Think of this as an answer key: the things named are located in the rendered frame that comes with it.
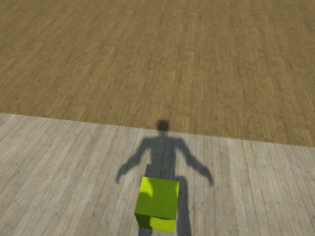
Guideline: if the carton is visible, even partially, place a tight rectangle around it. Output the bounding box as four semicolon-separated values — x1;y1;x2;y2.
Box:
134;176;179;233

